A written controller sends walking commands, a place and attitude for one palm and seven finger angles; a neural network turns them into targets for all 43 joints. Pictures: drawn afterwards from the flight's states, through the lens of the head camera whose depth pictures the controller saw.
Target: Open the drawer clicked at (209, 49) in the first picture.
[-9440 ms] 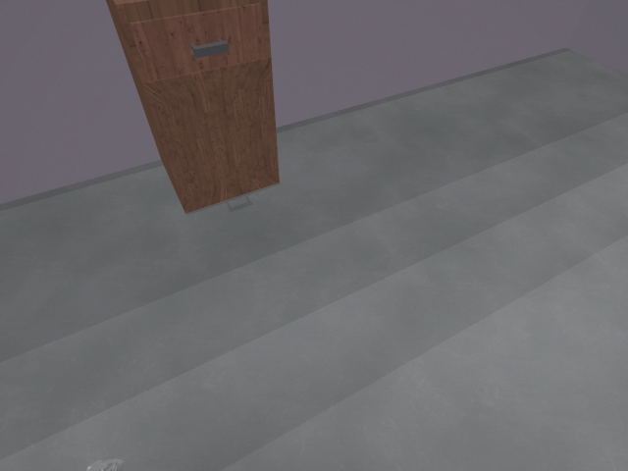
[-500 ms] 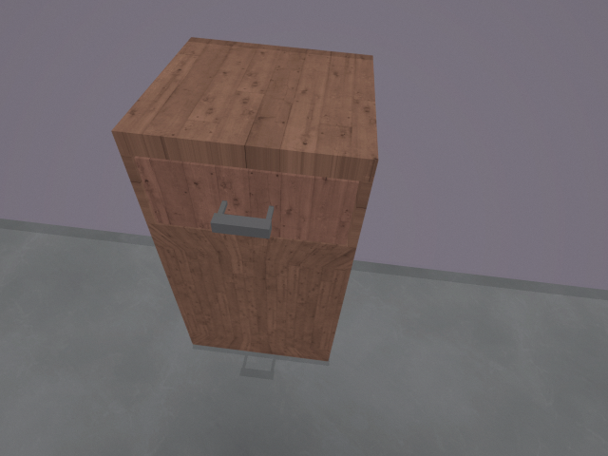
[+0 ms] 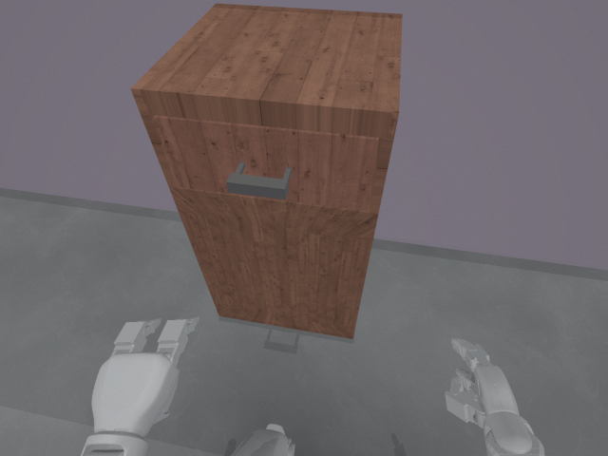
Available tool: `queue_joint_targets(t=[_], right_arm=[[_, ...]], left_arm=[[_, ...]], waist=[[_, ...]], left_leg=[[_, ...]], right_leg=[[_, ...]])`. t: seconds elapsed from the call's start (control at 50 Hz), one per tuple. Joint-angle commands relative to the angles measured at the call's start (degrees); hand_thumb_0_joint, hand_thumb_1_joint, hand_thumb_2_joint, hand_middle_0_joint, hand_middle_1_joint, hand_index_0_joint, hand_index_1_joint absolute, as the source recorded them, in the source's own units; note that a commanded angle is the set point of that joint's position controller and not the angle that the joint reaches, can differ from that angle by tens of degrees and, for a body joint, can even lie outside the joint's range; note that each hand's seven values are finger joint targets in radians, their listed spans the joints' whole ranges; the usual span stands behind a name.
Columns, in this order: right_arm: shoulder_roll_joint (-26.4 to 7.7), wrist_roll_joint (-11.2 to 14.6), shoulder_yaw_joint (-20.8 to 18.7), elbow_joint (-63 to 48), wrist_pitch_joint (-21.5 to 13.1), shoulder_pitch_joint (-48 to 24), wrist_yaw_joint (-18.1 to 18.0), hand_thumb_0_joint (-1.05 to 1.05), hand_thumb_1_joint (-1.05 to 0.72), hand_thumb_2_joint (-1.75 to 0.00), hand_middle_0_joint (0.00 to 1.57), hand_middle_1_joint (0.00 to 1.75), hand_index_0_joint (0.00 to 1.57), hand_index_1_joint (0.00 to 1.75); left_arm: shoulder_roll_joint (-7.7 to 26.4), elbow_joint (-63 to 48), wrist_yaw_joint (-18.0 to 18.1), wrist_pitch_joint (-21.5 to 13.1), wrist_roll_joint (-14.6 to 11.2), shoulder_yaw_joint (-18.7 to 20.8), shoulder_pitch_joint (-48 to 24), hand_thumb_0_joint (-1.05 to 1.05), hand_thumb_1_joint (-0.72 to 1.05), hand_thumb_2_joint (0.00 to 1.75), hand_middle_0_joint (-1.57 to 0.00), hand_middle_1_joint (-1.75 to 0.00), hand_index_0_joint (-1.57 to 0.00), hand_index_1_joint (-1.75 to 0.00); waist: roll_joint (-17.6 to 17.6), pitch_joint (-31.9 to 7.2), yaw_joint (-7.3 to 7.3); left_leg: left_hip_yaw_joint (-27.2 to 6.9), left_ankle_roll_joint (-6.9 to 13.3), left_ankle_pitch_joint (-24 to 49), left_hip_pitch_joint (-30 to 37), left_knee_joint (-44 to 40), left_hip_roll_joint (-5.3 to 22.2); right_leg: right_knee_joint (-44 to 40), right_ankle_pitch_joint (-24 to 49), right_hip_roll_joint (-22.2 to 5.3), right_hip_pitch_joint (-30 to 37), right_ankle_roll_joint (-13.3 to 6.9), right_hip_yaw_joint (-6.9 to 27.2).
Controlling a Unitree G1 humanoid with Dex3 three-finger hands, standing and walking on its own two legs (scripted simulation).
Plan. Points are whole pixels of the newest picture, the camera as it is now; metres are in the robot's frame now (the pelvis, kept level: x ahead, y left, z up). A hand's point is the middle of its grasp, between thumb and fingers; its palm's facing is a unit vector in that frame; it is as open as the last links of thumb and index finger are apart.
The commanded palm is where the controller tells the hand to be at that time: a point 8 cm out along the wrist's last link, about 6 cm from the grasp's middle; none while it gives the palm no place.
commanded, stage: raise the hand with hooked fingers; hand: left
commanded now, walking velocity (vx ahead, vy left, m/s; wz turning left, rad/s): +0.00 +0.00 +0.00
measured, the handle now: (261, 177) +0.59 +0.18 +0.00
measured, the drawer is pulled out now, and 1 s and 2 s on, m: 0.00 0.00 0.00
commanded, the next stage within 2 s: move the hooked fingers above the handle in 1.40 s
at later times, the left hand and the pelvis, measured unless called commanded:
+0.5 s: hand (154, 288) +0.29 +0.25 +0.06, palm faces +0.08 -0.10 -0.99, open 12.0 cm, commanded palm +0.27 +0.24 +0.12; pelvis +0.05 +0.01 +0.02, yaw +0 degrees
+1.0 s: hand (160, 212) +0.37 +0.25 +0.13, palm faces +0.04 -0.08 -1.00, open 13.8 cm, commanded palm +0.34 +0.25 +0.19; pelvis +0.07 +0.01 +0.05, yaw +1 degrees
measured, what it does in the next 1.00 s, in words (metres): shifts its weight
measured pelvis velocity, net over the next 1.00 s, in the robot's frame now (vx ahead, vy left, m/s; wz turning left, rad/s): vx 0.07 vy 0.01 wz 0.01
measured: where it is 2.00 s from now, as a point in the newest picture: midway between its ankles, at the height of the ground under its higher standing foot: outside the picture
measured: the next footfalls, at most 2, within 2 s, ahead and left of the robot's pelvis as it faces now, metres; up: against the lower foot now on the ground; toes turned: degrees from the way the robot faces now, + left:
none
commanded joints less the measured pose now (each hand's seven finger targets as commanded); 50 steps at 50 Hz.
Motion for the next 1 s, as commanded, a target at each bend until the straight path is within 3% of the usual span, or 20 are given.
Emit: queue_joint_targets(t=[0.0, 0.06, 0.14, 0.16, 0.24, 0.34, 0.4, 0.44, 0.46, 0.52, 0.54, 0.66, 0.68, 0.76, 0.82, 0.86, 0.98], right_arm=[[-4.49, -1.01, -1.02, -7.92, -2.17, -6.95, -1.13, 0.00, -0.90, -0.90, 0.20, 0.30, 0.20, 0.30], [-5.00, -0.71, -0.93, -6.70, -1.78, -6.48, -0.89, 0.00, -0.90, -0.90, 0.20, 0.30, 0.20, 0.30], [-5.41, 0.16, -0.67, -6.68, -0.62, -6.51, -0.73, 0.00, -0.90, -0.90, 0.20, 0.30, 0.20, 0.30], [-5.28, 0.27, -0.48, -6.14, -0.43, -6.09, -0.68, 0.00, -0.90, -0.90, 0.20, 0.30, 0.20, 0.30], [-5.44, 0.04, -0.45, -5.94, -0.47, -5.94, -0.72, 0.00, -0.90, -0.90, 0.20, 0.30, 0.20, 0.30], [-5.39, -0.23, -1.34, -5.40, -0.06, -4.79, -0.33, 0.00, -0.90, -0.90, 0.20, 0.30, 0.20, 0.30], [-5.69, 0.04, -1.99, -4.62, 0.27, -3.91, -0.13, 0.00, -0.90, -0.90, 0.20, 0.30, 0.20, 0.30], [-5.97, 0.65, -2.25, -4.95, 0.27, -3.91, -0.07, 0.00, -0.90, -0.90, 0.20, 0.30, 0.20, 0.30], [-6.14, 0.70, -2.25, -4.56, 0.49, -3.78, -0.13, 0.00, -0.90, -0.90, 0.20, 0.30, 0.20, 0.30], [-6.32, 1.33, -2.40, -4.34, 0.85, -3.69, -0.46, 0.00, -0.90, -0.90, 0.20, 0.30, 0.20, 0.30], [-6.52, 1.46, -2.43, -4.39, 0.80, -3.81, -0.49, 0.00, -0.90, -0.90, 0.20, 0.30, 0.20, 0.30], [-6.20, 2.02, -1.61, -3.70, 1.57, -4.23, -0.68, 0.00, -0.90, -0.90, 0.20, 0.30, 0.20, 0.30], [-6.09, 2.17, -1.73, -3.67, 1.69, -3.82, -0.64, 0.00, -0.90, -0.90, 0.20, 0.30, 0.20, 0.30], [-6.15, 2.61, -1.48, -3.26, 2.28, -3.89, -0.55, 0.00, -0.90, -0.90, 0.20, 0.30, 0.20, 0.30], [-6.30, 3.07, -1.55, -3.21, 2.68, -3.34, -0.78, 0.00, -0.90, -0.90, 0.20, 0.30, 0.20, 0.30], [-6.60, 3.10, -1.34, -3.01, 2.86, -3.52, -0.96, 0.00, -0.90, -0.90, 0.20, 0.30, 0.20, 0.30], [-6.49, 3.36, -1.40, -2.51, 3.10, -3.02, -1.49, 0.00, -0.90, -0.90, 0.20, 0.30, 0.20, 0.30]], left_arm=[[11.32, -17.65, 3.62, -1.80, -1.83, 8.93, -15.72, 0.00, 0.29, 0.64, -0.24, -0.69, -0.24, -0.69], [9.90, -15.33, 1.78, -0.01, -3.64, 7.81, -12.85, 0.00, 0.22, 0.61, -0.25, -0.74, -0.25, -0.74], [9.39, -14.32, -2.86, 3.14, -5.39, 7.26, -7.10, 0.00, 0.13, 0.57, -0.25, -0.80, -0.25, -0.80], [9.77, -14.27, -4.00, 3.35, -5.88, 7.16, -7.23, 0.00, 0.11, 0.56, -0.26, -0.81, -0.26, -0.81], [13.65, -17.29, -5.96, 1.61, -5.88, 11.25, -5.49, 0.00, 0.01, 0.52, -0.26, -0.87, -0.26, -0.87], [14.78, -19.19, -4.11, -0.50, -6.17, 14.18, -8.26, 0.00, -0.10, 0.47, -0.27, -0.94, -0.27, -0.94], [14.26, -19.13, -3.46, -0.17, -6.74, 13.45, -12.11, 0.00, -0.17, 0.44, -0.28, -0.99, -0.28, -0.99], [13.47, -18.94, -3.91, 1.27, -7.30, 12.19, -12.54, 0.00, -0.22, 0.42, -0.28, -1.02, -0.28, -1.02], [13.97, -18.24, -4.35, 2.05, -7.65, 12.20, -13.28, 0.00, -0.24, 0.41, -0.28, -1.03, -0.28, -1.03], [13.56, -18.37, -6.70, 3.86, -7.89, 9.67, -16.27, 0.00, -0.31, 0.38, -0.29, -1.08, -0.29, -1.08], [14.46, -19.08, -7.56, 4.28, -8.06, 10.48, -17.02, 0.00, -0.34, 0.37, -0.29, -1.10, -0.29, -1.10], [17.88, -17.30, -11.15, 5.45, -7.62, 11.82, -23.40, 0.00, -0.48, 0.31, -0.30, -1.18, -0.30, -1.18], [17.08, -17.68, -11.61, 5.46, -7.82, 10.85, -24.65, 0.00, -0.50, 0.30, -0.30, -1.20, -0.30, -1.20], [18.59, -15.30, -13.79, 6.34, -8.27, 11.65, -29.00, 0.00, -0.50, 0.30, -0.30, -1.20, -0.30, -1.20], [18.01, -13.30, -16.28, 6.98, -9.49, 10.05, -32.06, 0.00, -0.50, 0.30, -0.30, -1.20, -0.30, -1.20], [19.76, -13.26, -18.09, 6.74, -9.66, 10.93, -35.21, 0.00, -0.50, 0.30, -0.30, -1.20, -0.30, -1.20], [21.51, -12.34, -21.07, 3.99, -10.73, 11.11, -42.64, 0.00, -0.50, 0.30, -0.30, -1.20, -0.30, -1.20]], waist=[[4.32, -8.74, -3.18], [2.72, -9.27, -3.63], [-0.34, -9.67, -2.26], [-2.34, -9.89, -2.47], [-1.94, -9.60, -0.95], [0.04, -10.91, -1.24], [0.76, -12.63, -2.32], [1.45, -11.78, -2.52], [0.00, -12.87, -2.46], [0.26, -11.50, -3.01], [-0.22, -11.78, -2.72], [1.13, -11.08, -1.85], [2.55, -10.43, -2.13], [1.71, -11.77, -1.92], [0.61, -9.96, -2.78], [-0.93, -10.84, -2.67], [1.52, -10.64, -3.07]], left_leg=[[-2.47, 1.70, -6.14, 17.57, -4.10, -1.30], [-2.43, 1.72, -1.53, 17.50, -5.65, -0.86], [-1.96, 1.65, 3.95, 17.99, -8.53, -0.68], [-1.56, 1.68, 5.11, 17.71, -9.09, -0.64], [-0.84, 1.74, 8.54, 18.39, -10.45, -0.74], [-0.71, 1.53, 11.45, 20.60, -10.58, -0.61], [-0.53, 1.39, 12.57, 22.46, -10.58, -0.54], [-0.77, 1.45, 13.28, 23.57, -11.33, -0.16], [-0.51, 1.45, 13.69, 23.80, -11.64, -0.26], [-0.38, 1.60, 14.95, 25.42, -13.07, -0.01], [-0.42, 1.64, 16.10, 26.17, -13.43, 0.17], [-0.34, 1.23, 19.27, 28.99, -16.34, 0.19], [-0.31, 1.24, 20.14, 29.62, -16.70, 0.33], [-0.06, 1.08, 21.85, 31.42, -17.95, 0.15], [0.23, 1.34, 21.10, 31.50, -18.80, -0.04], [0.39, 1.43, 21.53, 32.13, -19.38, -0.20], [0.36, 1.62, 20.67, 33.29, -20.26, -0.60]], right_leg=[[-16.08, -6.36, -0.57, -8.97, -3.28, 6.48], [-14.66, 2.71, 0.01, -5.26, -2.88, 4.25], [-15.68, 11.35, 0.16, 1.53, -2.43, 3.30], [-15.80, 13.51, -0.29, 3.41, -2.02, 2.95], [-16.83, 19.01, -0.66, 7.29, -1.82, 3.43], [-16.37, 21.08, -0.70, 7.43, -1.84, 2.38], [-16.28, 21.27, -0.82, 6.95, -1.54, 1.63], [-16.84, 20.85, -0.65, 7.12, -1.56, 0.72], [-17.04, 21.57, -0.87, 8.32, -1.28, 0.62], [-18.48, 22.38, -0.95, 9.54, -1.12, 0.10], [-18.97, 23.08, -0.87, 10.22, -1.13, 0.17], [-20.70, 23.63, -0.86, 12.78, -1.04, -0.95], [-21.00, 24.09, -0.84, 13.20, -1.19, -1.04], [-22.27, 25.39, -0.73, 15.12, -0.95, -1.36], [-23.69, 26.11, -0.72, 16.02, -0.64, -1.57], [-24.38, 26.95, -0.85, 17.09, -0.46, -1.29], [-25.79, 26.31, -0.88, 17.90, -0.56, -1.43]])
